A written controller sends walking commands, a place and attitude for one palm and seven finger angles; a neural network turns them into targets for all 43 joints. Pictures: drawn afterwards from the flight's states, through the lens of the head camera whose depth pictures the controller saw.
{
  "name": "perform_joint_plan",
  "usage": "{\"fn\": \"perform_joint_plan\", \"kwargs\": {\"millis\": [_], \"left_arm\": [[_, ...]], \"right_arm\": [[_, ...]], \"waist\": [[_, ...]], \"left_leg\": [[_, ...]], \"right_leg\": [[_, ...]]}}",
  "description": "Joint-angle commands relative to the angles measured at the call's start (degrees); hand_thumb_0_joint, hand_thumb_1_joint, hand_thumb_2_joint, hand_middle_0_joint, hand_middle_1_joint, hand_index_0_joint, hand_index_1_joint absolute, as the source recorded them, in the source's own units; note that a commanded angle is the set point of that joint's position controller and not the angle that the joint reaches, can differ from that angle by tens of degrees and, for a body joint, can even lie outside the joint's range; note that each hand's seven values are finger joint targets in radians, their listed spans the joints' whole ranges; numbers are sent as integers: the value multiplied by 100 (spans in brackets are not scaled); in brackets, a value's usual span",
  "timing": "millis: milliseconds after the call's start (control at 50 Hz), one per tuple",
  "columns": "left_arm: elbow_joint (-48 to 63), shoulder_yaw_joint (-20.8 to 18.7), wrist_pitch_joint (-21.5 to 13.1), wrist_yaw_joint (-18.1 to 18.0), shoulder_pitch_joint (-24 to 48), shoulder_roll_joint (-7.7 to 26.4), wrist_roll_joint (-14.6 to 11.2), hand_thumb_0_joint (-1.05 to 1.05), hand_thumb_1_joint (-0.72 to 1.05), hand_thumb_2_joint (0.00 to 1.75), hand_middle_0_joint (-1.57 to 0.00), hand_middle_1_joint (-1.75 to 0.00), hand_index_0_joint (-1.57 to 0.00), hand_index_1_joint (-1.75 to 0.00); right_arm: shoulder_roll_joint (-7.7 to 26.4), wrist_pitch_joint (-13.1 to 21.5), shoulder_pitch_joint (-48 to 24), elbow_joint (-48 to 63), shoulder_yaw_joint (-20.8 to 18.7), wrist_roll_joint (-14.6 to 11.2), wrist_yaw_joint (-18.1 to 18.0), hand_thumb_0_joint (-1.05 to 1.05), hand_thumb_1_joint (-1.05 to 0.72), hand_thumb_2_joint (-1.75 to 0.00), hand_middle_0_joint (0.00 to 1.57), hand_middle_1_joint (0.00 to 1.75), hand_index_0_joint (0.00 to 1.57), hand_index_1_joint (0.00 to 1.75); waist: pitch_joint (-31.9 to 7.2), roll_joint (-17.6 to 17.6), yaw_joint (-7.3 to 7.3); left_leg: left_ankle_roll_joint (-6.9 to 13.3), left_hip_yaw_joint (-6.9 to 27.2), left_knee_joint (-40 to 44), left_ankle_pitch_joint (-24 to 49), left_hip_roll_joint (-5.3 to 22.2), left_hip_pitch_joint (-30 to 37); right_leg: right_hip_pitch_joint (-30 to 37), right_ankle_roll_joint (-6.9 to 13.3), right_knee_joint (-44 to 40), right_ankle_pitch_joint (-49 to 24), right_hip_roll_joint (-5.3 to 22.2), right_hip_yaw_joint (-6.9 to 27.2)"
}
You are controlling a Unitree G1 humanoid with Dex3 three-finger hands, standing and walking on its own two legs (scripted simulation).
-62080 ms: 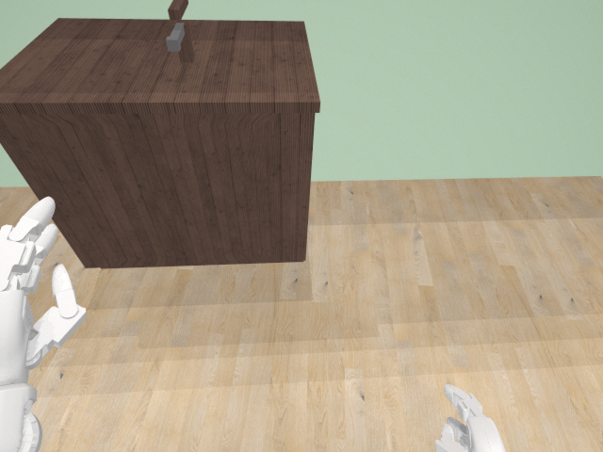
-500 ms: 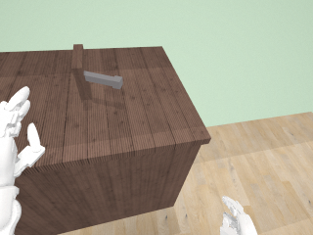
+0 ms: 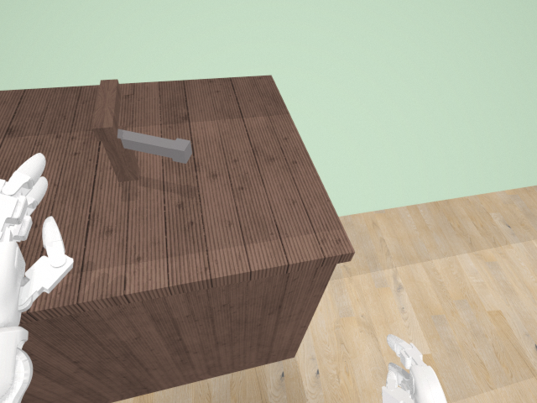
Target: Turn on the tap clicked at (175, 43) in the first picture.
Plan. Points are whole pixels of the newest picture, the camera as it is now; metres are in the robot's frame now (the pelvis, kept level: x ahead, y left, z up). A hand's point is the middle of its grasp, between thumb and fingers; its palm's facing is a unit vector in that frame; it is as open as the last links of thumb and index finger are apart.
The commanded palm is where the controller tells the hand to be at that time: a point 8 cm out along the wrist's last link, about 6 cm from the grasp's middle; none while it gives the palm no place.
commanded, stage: come to a stop and stand still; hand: left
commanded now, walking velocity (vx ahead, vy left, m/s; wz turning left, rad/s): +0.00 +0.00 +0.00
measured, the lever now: (181, 150) +0.47 +0.20 +0.10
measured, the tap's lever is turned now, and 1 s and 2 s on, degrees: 64 64 64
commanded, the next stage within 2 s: look again from close up in 1.26 s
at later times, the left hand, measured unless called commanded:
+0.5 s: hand (101, 248) +0.24 +0.22 +0.16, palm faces +0.39 -0.84 -0.37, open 7.4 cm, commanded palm +0.18 +0.25 +0.17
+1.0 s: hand (78, 277) +0.21 +0.23 +0.15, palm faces +0.34 -0.86 -0.38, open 7.4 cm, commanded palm +0.15 +0.27 +0.17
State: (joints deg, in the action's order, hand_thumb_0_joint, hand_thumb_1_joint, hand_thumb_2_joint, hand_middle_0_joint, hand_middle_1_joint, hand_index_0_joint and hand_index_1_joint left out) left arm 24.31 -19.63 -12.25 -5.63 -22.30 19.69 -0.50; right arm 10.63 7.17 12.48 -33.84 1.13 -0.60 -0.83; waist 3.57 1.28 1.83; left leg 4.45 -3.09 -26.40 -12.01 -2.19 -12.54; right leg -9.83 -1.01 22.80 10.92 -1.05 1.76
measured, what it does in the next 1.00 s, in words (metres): stands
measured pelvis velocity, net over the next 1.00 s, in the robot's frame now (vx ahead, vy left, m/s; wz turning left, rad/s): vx -0.01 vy -0.02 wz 0.01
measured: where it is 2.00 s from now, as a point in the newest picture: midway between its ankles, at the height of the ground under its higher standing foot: outside the picture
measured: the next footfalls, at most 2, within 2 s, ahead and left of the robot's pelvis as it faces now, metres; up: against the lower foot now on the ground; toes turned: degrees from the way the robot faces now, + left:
none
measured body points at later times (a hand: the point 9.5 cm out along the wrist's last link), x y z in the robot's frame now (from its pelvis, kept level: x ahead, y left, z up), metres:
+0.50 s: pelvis +0.03 -0.03 +0.00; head +0.04 -0.02 +0.45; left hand +0.21 +0.26 +0.18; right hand +0.21 -0.25 -0.07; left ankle +0.03 +0.06 -0.74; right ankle +0.02 -0.14 -0.74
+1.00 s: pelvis -0.01 -0.02 +0.00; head +0.00 +0.00 +0.45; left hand +0.18 +0.28 +0.17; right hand +0.16 -0.24 -0.07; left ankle +0.03 +0.06 -0.74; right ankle +0.02 -0.14 -0.74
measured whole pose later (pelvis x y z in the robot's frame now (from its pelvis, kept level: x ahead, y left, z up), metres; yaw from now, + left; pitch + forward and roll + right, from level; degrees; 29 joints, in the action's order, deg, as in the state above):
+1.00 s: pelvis -0.01 -0.02 +0.00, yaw +0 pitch -2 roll -1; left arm 23.2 -19.2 -13.5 -4.2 -25.1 22.2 -2.7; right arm 11.5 7.7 14.1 -33.4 0.8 -1.0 -1.8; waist 2.3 1.5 1.4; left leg 3.4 -2.6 -27.0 -11.7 -1.5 -13.6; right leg -11.4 0.1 24.6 11.5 -1.7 1.2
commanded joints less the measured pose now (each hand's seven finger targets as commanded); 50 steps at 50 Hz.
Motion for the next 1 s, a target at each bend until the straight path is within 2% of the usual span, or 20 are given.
{"fn": "perform_joint_plan", "kwargs": {"millis": [0, 20, 140, 220, 400, 500, 520, 600, 620, 640, 660, 680, 700, 720, 780, 800, 820, 860, 900, 980], "left_arm": [[1445, -728, -382, -151, 436, 1115, -85, 0, 90, 90, -20, -30, -20, -30], [1415, -593, -386, -135, 379, 948, -109, 0, 90, 90, -20, -30, -20, -30], [1415, -693, -292, -157, 107, 1035, -191, 0, 90, 90, -20, -30, -20, -30], [1189, -626, -196, -173, -54, 911, -246, 0, 90, 90, -20, -30, -20, -30], [1520, -694, -99, -225, 150, 1114, -246, 0, 90, 90, -20, -30, -20, -30], [1412, -702, -70, -225, 90, 1106, -256, 0, 90, 90, -20, -30, -20, -30], [1306, -560, -74, -206, 82, 942, -267, 0, 90, 90, -20, -30, -20, -30], [1340, -650, -62, -208, 131, 1069, -252, 0, 90, 90, -20, -30, -20, -30], [2606, -3738, -643, -178, 5900, 5393, 622, 0, 90, 90, -20, -30, -20, -30], [-719, -1564, -434, 82, 2650, 1997, 62, 0, 90, 90, -20, -30, -20, -30], [-680, -1035, -423, 147, 1246, 1284, -83, 0, 90, 90, -20, -30, -20, -30], [190, -579, -483, 165, 907, 994, -222, 0, 90, 90, -20, -30, -20, -30], [435, -32, -490, 189, 392, 375, -336, 0, 90, 90, -20, -30, -20, -30], [935, -148, -466, 129, 265, 695, -272, 0, 90, 90, -20, -30, -20, -30], [1240, -497, -436, -9, -176, 1064, -272, 0, 90, 90, -20, -30, -20, -30], [1161, -831, -410, -86, -297, 1330, -291, 0, 90, 90, -20, -30, -20, -30], [1183, -864, -436, -92, -146, 1300, -300, 0, 90, 90, -20, -30, -20, -30], [1138, -995, -481, -91, 115, 1381, -342, 0, 90, 90, -20, -30, -20, -30], [1310, -1195, -543, -110, 554, 1626, -318, 0, 90, 90, -20, -30, -20, -30], [1175, -674, -611, -57, 844, 1142, -229, 0, 90, 90, -20, -30, -20, -30]], "right_arm": [[778, 304, -583, 921, -357, -21, -89, 0, -90, -90, 20, 30, 20, 30], [792, 279, -540, 924, -350, 2, -85, 0, -90, -90, 20, 30, 20, 30], [789, 178, -557, 1002, -390, -61, -125, 0, -90, -90, 20, 30, 20, 30], [808, 92, -558, 974, -368, -53, -171, 0, -90, -90, 20, 30, 20, 30], [795, 21, -667, 997, -382, -83, -228, 0, -90, -90, 20, 30, 20, 30], [784, -17, -665, 991, -374, -77, -229, 0, -90, -90, 20, 30, 20, 30], [799, -31, -633, 991, -354, -47, -220, 0, -90, -90, 20, 30, 20, 30], [787, -30, -665, 992, -368, -72, -221, 0, -90, -90, 20, 30, 20, 30], [899, 296, -25, 938, -336, 232, -158, 0, -90, -90, 20, 30, 20, 30], [356, 312, -552, 606, -118, 45, -128, 0, -90, -90, 20, 30, 20, 30], [836, 416, -290, 898, -453, -2, -98, 0, -90, -90, 20, 30, 20, 30], [841, 401, -256, 921, -446, -53, -8, 0, -90, -90, 20, 30, 20, 30], [734, 433, -444, 936, -419, -127, 107, 0, -90, -90, 20, 30, 20, 30], [879, 434, -415, 1026, -472, -88, 172, 0, -90, -90, 20, 30, 20, 30], [864, 417, -497, 1093, -421, -47, 161, 0, -90, -90, 20, 30, 20, 30], [840, 377, -611, 1050, -395, -62, 114, 0, -90, -90, 20, 30, 20, 30], [847, 359, -578, 1091, -381, -36, 59, 0, -90, -90, 20, 30, 20, 30], [814, 359, -630, 1129, -348, -39, -58, 0, -90, -90, 20, 30, 20, 30], [813, 365, -716, 1082, -315, -29, -146, 0, -90, -90, 20, 30, 20, 30], [803, 495, -582, 1024, -294, -19, -155, 0, -90, -90, 20, 30, 20, 30]], "waist": [[-987, -624, -44], [-996, -607, -51], [-1077, -518, -54], [-1066, -134, -80], [-1134, -342, -75], [-990, -353, -76], [-923, -296, -87], [-845, -395, -82], [253, 487, 41], [-1055, 261, -44], [-1150, -374, 152], [-1464, -766, 49], [-1630, -1080, 37], [-1620, -947, 69], [-1325, -59, 81], [-1224, 4, 84], [-1141, 143, 28], [-788, 58, -7], [-635, -354, -28], [-558, -628, -37]], "left_leg": [[-401, 718, 552, 655, 710, 304], [-381, 712, 528, 829, 703, 327], [-407, 684, 326, 1612, 738, 475], [-351, 581, 183, 1385, 656, 436], [-299, 626, 214, 1519, 695, 612], [-282, 647, 310, 1234, 708, 504], [-270, 647, 351, 1074, 687, 433], [-266, 687, 454, 748, 699, 355], [-209, 369, -277, 1267, 735, -538], [-242, 576, 138, 1606, 352, 428], [-334, 416, -16, 1722, 540, 770], [-280, 467, 115, 1821, 574, 744], [-276, 458, 181, 2049, 673, 891], [-245, 542, 218, 1989, 771, 793], [-260, 671, 388, 991, 753, 169], [-270, 608, 435, 670, 741, 141], [-265, 682, 498, 357, 698, -59], [-250, 727, 585, -159, 626, -178], [-227, 756, 678, -561, 637, -186], [-179, 851, 929, -1277, 666, -305]], "right_leg": [[247, 319, -72, -852, 382, 252], [252, 322, -38, -928, 359, 217], [303, 307, -1, -1354, 430, 244], [245, 329, -144, -1596, 552, 419], [272, 321, -128, -1605, 575, 420], [232, 311, -242, -1314, 558, 420], [214, 306, -274, -1188, 537, 395], [191, 309, -351, -928, 535, 430], [-916, -12, -824, -1228, 527, 491], [-430, 481, -235, -1420, 672, 680], [-133, 318, -287, -2084, 605, 1095], [310, 226, -48, -2018, 623, 798], [369, 257, 221, -1688, 532, 499], [299, 200, 250, -1401, 465, 478], [329, 204, 64, -728, 408, 419], [254, 200, -1, -598, 399, 366], [253, 215, -49, -383, 421, 329], [-28, 228, -250, 44, 412, 438], [-174, 238, -337, 359, 387, 447], [-91, 234, -352, 694, 300, 407]]}}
